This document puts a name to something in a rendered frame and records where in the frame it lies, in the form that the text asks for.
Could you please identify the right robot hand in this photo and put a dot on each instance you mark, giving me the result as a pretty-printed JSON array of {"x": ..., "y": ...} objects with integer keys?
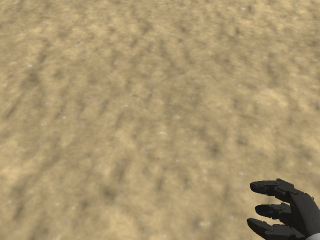
[{"x": 301, "y": 219}]

